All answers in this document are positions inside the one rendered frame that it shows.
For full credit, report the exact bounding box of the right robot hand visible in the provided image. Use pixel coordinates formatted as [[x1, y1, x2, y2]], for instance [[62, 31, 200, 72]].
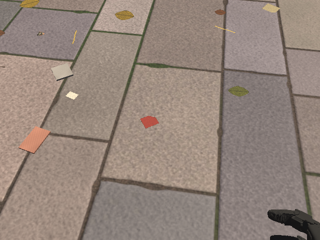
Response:
[[267, 209, 320, 240]]

